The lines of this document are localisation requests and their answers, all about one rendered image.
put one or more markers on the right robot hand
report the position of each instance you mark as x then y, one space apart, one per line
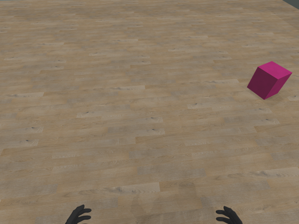
234 219

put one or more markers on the carton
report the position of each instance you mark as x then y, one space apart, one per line
268 79

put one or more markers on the left robot hand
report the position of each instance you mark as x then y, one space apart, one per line
74 217

